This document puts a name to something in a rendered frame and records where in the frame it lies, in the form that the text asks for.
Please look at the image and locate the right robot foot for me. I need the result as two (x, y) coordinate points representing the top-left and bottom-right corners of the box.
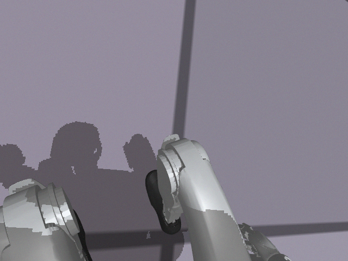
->
(145, 170), (181, 234)

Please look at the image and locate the right robot hand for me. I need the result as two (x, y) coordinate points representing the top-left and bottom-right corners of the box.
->
(238, 223), (280, 261)

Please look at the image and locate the left robot foot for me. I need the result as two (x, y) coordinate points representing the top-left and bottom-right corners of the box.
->
(73, 209), (92, 261)

